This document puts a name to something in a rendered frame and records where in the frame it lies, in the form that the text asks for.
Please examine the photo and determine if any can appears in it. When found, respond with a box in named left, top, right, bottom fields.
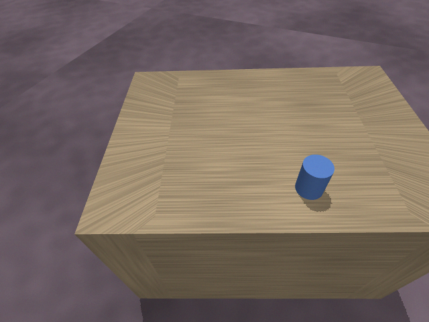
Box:
left=295, top=154, right=334, bottom=200

